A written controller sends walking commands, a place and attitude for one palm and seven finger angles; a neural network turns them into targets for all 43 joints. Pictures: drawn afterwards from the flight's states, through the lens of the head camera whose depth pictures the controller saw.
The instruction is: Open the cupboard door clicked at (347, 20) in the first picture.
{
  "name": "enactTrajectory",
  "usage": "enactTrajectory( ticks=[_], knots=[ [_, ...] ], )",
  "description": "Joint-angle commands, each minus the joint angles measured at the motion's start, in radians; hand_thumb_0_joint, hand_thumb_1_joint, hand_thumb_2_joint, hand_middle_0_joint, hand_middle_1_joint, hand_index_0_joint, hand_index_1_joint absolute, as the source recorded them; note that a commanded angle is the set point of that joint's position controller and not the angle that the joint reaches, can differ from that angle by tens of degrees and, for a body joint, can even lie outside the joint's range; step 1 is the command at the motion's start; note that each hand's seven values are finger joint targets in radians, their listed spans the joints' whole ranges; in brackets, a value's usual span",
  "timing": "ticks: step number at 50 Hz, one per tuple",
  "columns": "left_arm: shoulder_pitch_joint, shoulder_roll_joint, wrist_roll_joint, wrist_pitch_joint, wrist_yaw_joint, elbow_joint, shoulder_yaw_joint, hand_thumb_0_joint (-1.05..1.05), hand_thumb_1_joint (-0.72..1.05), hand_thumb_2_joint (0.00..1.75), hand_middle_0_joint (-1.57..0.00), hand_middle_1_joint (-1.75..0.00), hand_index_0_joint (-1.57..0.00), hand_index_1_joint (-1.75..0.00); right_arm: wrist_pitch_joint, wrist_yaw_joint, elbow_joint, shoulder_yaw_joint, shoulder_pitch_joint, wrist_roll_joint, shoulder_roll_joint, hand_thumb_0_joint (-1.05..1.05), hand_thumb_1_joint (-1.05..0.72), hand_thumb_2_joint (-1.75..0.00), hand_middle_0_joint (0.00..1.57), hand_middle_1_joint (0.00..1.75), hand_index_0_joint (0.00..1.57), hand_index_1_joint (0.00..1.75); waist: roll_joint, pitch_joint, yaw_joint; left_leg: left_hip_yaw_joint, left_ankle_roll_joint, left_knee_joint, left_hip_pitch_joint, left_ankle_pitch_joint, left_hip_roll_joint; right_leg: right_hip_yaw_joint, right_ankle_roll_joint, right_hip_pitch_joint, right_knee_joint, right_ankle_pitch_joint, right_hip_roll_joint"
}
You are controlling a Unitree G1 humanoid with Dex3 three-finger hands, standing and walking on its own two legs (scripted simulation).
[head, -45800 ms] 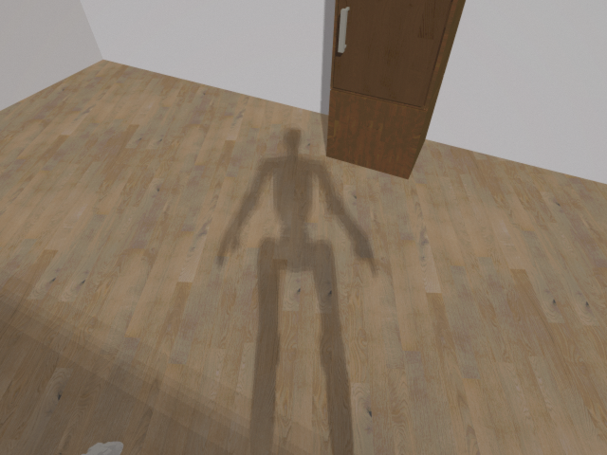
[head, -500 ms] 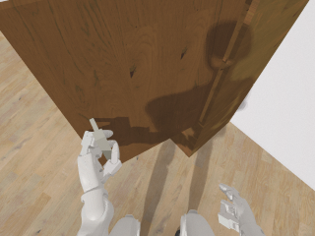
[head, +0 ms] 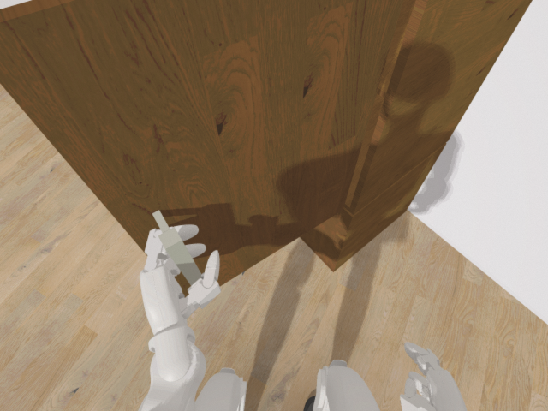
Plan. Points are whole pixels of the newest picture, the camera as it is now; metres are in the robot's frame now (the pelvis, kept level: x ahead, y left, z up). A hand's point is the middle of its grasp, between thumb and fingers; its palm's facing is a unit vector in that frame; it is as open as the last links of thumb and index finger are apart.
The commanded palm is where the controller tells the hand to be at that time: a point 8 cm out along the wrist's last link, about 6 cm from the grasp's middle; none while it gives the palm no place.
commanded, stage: open thumb and fingers to let go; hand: left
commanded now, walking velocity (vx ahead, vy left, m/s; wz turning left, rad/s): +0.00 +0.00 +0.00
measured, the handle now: (180, 253) +0.33 +0.15 +0.02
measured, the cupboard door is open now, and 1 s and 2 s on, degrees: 85 87 87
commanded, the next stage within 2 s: slide the hand sideways off the handle in 0.56 s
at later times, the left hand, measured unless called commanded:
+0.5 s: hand (204, 276) +0.30 +0.11 +0.03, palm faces +0.32 -0.95 -0.01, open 14.1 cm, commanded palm +0.26 +0.16 +0.02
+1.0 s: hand (196, 306) +0.26 +0.12 +0.03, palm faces -0.16 -0.99 +0.01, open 15.8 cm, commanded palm +0.24 +0.17 +0.02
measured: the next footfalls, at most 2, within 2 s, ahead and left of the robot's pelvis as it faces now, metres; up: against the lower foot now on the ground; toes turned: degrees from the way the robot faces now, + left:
none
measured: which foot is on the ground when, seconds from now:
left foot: down 0.00-1.00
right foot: down 0.00-1.00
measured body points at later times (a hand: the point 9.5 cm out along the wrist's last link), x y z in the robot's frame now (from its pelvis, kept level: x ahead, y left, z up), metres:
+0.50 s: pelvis -0.01 +0.03 +0.00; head +0.07 +0.02 +0.44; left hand +0.27 +0.16 +0.03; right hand +0.17 -0.19 -0.11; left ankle +0.00 +0.15 -0.63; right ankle +0.05 -0.08 -0.64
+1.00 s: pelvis -0.02 +0.05 -0.01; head +0.07 +0.05 +0.43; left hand +0.26 +0.17 +0.03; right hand +0.16 -0.18 -0.10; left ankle +0.00 +0.15 -0.64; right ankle +0.05 -0.08 -0.63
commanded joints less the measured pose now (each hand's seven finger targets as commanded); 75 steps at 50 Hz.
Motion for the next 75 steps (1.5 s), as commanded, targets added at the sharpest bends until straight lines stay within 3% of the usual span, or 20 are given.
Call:
enactTrajectory(
  ticks=[1, 7, 15, 17, 27, 33, 34, 35, 36, 38, 40, 41, 44, 45, 50, 55, 60, 64, 66, 75],
  knots=[
    [-0.115, 0.019, 0.003, -0.063, -0.002, -0.182, 0.019, 0.00, -0.08, 0.48, -0.33, -1.24, -0.33, -1.24, -0.061, -0.008, -0.156, -0.018, -0.044, 0.009, -0.081, 0.00, -0.90, -0.90, 0.20, 0.30, 0.20, 0.30, -0.124, -0.297, -0.005, 0.045, 0.054, -0.108, -0.056, 0.157, -0.050, 0.213, 0.062, 0.446, -0.278, 0.122, -0.019],
    [-0.190, -0.020, 0.038, -0.069, 0.027, -0.152, -0.027, 0.00, -0.50, 0.30, -0.30, -1.20, -0.30, -1.20, -0.064, -0.001, -0.157, -0.017, -0.037, 0.002, -0.085, 0.00, -0.90, -0.90, 0.20, 0.30, 0.20, 0.30, -0.097, -0.270, -0.018, 0.041, 0.058, -0.130, -0.020, 0.142, -0.048, 0.155, 0.053, 0.366, -0.252, 0.090, -0.002],
    [-0.227, -0.007, 0.056, -0.056, 0.056, -0.129, -0.010, 0.00, -0.50, 0.30, -0.25, -0.90, -0.25, -0.90, -0.058, 0.001, -0.164, -0.013, -0.032, -0.001, -0.091, 0.00, -0.90, -0.90, 0.20, 0.30, 0.20, 0.30, -0.105, -0.274, -0.010, 0.034, 0.059, -0.153, -0.003, 0.141, -0.048, 0.120, 0.046, 0.358, -0.238, 0.095, 0.011],
    [-0.246, -0.032, 0.061, -0.056, 0.063, -0.134, -0.032, 0.00, -0.50, 0.30, -0.23, -0.80, -0.23, -0.80, -0.059, 0.001, -0.161, -0.012, -0.038, -0.004, -0.086, 0.00, -0.90, -0.90, 0.20, 0.30, 0.20, 0.30, -0.069, -0.287, -0.012, 0.038, 0.059, -0.153, 0.019, 0.147, -0.047, 0.107, 0.046, 0.332, -0.223, 0.109, 0.014],
    [-0.299, -0.094, 0.069, -0.042, 0.097, -0.088, -0.079, 0.00, -0.50, 0.30, -0.15, -0.30, -0.15, -0.30, -0.055, 0.006, -0.158, -0.007, -0.046, -0.006, -0.089, 0.00, -0.90, -0.90, 0.20, 0.30, 0.20, 0.30, -0.068, -0.270, -0.023, 0.020, 0.053, -0.173, 0.041, 0.133, -0.045, 0.064, 0.041, 0.272, -0.200, 0.083, 0.025],
    [-0.350, -0.123, 0.083, -0.033, 0.115, -0.098, -0.116, 0.00, -0.50, 0.30, -0.15, -0.30, -0.15, -0.30, -0.051, 0.007, -0.154, -0.007, -0.051, -0.005, -0.091, 0.00, -0.90, -0.90, 0.20, 0.30, 0.20, 0.30, -0.063, -0.293, -0.032, 0.011, 0.051, -0.178, 0.067, 0.143, -0.042, 0.050, 0.038, 0.248, -0.185, 0.094, 0.029],
    [-0.323, -0.013, 0.221, -0.057, -0.088, -0.112, -0.305, 0.00, -0.50, 0.30, -0.15, -0.30, -0.15, -0.30, -0.048, 0.008, -0.136, -0.008, 0.012, -0.002, -0.125, 0.00, -0.90, -0.90, 0.20, 0.30, 0.20, 0.30, -0.084, -0.262, -0.112, 0.013, 0.065, -0.144, 0.077, 0.142, -0.031, 0.072, 0.035, 0.221, -0.182, 0.133, 0.020],
    [-0.387, 0.060, 0.181, -0.086, -0.196, -0.187, -0.220, 0.00, -0.50, 0.30, -0.15, -0.30, -0.15, -0.30, -0.042, 0.003, -0.161, -0.017, 0.016, 0.006, -0.123, 0.00, -0.90, -0.90, 0.20, 0.30, 0.20, 0.30, -0.048, -0.323, -0.086, 0.009, 0.069, -0.135, 0.073, 0.177, -0.036, 0.079, 0.022, 0.257, -0.163, 0.182, 0.009],
    [-0.366, 0.054, 0.163, -0.099, -0.281, -0.201, -0.244, 0.00, -0.50, 0.30, -0.15, -0.30, -0.15, -0.30, -0.042, 0.000, -0.170, -0.015, 0.002, 0.012, -0.118, 0.00, -0.90, -0.90, 0.20, 0.30, 0.20, 0.30, -0.011, -0.333, -0.071, 0.013, 0.069, -0.134, 0.080, 0.173, -0.037, 0.085, 0.022, 0.263, -0.155, 0.189, 0.008],
    [-0.346, 0.054, 0.088, -0.086, -0.436, -0.214, -0.269, 0.00, -0.50, 0.30, -0.15, -0.30, -0.15, -0.30, -0.050, -0.005, -0.195, -0.010, 0.006, 0.038, -0.124, 0.00, -0.90, -0.90, 0.20, 0.30, 0.20, 0.30, -0.019, -0.305, -0.084, -0.003, 0.071, -0.144, 0.089, 0.143, -0.036, 0.078, 0.021, 0.246, -0.156, 0.150, 0.012],
    [-0.311, 0.001, -0.042, -0.045, -0.529, -0.267, -0.272, 0.00, -0.50, 0.30, -0.15, -0.30, -0.15, -0.30, -0.062, -0.008, -0.238, -0.004, -0.010, 0.068, -0.126, 0.00, -0.90, -0.90, 0.20, 0.30, 0.20, 0.30, 0.034, -0.292, -0.070, -0.014, 0.069, -0.170, 0.112, 0.142, -0.040, 0.066, 0.018, 0.239, -0.159, 0.125, 0.017],
    [-0.273, -0.011, -0.086, -0.021, -0.542, -0.266, -0.255, 0.00, -0.50, 0.30, -0.15, -0.30, -0.15, -0.30, -0.064, -0.009, -0.243, -0.001, -0.008, 0.078, -0.126, 0.00, -0.90, -0.90, 0.20, 0.30, 0.20, 0.30, 0.002, -0.278, -0.064, -0.025, 0.065, -0.180, 0.119, 0.142, -0.036, 0.053, 0.022, 0.221, -0.153, 0.114, 0.022],
    [-0.173, 0.009, -0.131, 0.032, -0.514, -0.291, -0.189, 0.00, -0.50, 0.30, -0.15, -0.30, -0.15, -0.30, -0.062, -0.009, -0.274, -0.003, -0.007, 0.084, -0.136, 0.00, -0.90, -0.90, 0.20, 0.30, 0.20, 0.30, -0.048, -0.251, -0.042, -0.031, 0.060, -0.191, 0.088, 0.109, -0.037, 0.038, 0.031, 0.208, -0.143, 0.077, 0.025],
    [-0.143, 0.046, -0.119, 0.035, -0.492, -0.305, -0.155, 0.00, -0.50, 0.30, -0.15, -0.30, -0.15, -0.30, -0.063, -0.008, -0.284, -0.001, -0.010, 0.081, -0.138, 0.00, -0.90, -0.90, 0.20, 0.30, 0.20, 0.30, -0.032, -0.252, -0.021, -0.036, 0.057, -0.193, 0.073, 0.123, -0.042, 0.036, 0.026, 0.214, -0.126, 0.079, 0.024],
    [-0.006, 0.121, -0.071, 0.032, -0.426, -0.368, -0.077, 0.00, -0.50, 0.30, -0.15, -0.30, -0.15, -0.30, -0.051, 0.004, -0.316, -0.005, -0.004, 0.068, -0.139, 0.00, -0.90, -0.90, 0.20, 0.30, 0.20, 0.30, -0.059, -0.260, 0.009, -0.024, 0.053, -0.173, 0.036, 0.137, -0.043, 0.043, 0.022, 0.228, -0.109, 0.074, 0.026],
    [0.054, 0.150, -0.058, 0.040, -0.406, -0.410, -0.035, 0.00, -0.50, 0.30, -0.15, -0.30, -0.15, -0.30, -0.032, 0.004, -0.341, -0.001, -0.001, 0.066, -0.132, 0.00, -0.90, -0.90, 0.20, 0.30, 0.20, 0.30, -0.046, -0.227, 0.013, -0.013, 0.053, -0.162, 0.005, 0.106, -0.045, 0.052, 0.023, 0.216, -0.108, 0.046, 0.033],
    [0.217, 0.166, -0.082, 0.055, -0.422, -0.457, 0.012, 0.00, -0.50, 0.30, -0.15, -0.30, -0.15, -0.30, -0.018, 0.003, -0.365, -0.002, 0.008, 0.070, -0.121, 0.00, -0.90, -0.90, 0.20, 0.30, 0.20, 0.30, -0.035, -0.267, 0.037, 0.004, 0.051, -0.148, 0.022, 0.201, -0.046, 0.055, 0.022, 0.271, -0.102, 0.138, 0.040],
    [0.245, 0.165, -0.098, 0.049, -0.442, -0.508, 0.011, 0.00, -0.50, 0.30, -0.15, -0.30, -0.15, -0.30, -0.017, -0.002, -0.368, -0.002, 0.014, 0.071, -0.116, 0.00, -0.90, -0.90, 0.20, 0.30, 0.20, 0.30, -0.061, -0.237, 0.011, 0.012, 0.054, -0.123, 0.008, 0.200, -0.043, 0.061, 0.032, 0.262, -0.106, 0.164, 0.041],
    [0.270, 0.208, -0.107, 0.026, -0.454, -0.542, 0.058, 0.00, -0.50, 0.30, -0.15, -0.30, -0.15, -0.30, -0.025, -0.011, -0.362, -0.006, 0.013, 0.069, -0.116, 0.00, -0.90, -0.90, 0.20, 0.30, 0.20, 0.30, -0.054, -0.270, 0.019, 0.016, 0.056, -0.100, -0.002, 0.227, -0.044, 0.073, 0.031, 0.282, -0.093, 0.202, 0.041],
    [0.393, 0.250, -0.197, -0.022, -0.578, -0.598, 0.129, 0.00, -0.50, 0.30, -0.15, -0.30, -0.15, -0.30, -0.052, -0.031, -0.349, -0.020, 0.005, 0.078, -0.118, 0.00, -0.90, -0.90, 0.20, 0.30, 0.20, 0.30, -0.017, -0.297, 0.019, 0.022, 0.058, -0.041, -0.041, 0.270, -0.047, 0.088, 0.033, 0.299, -0.067, 0.260, 0.044]
  ],
)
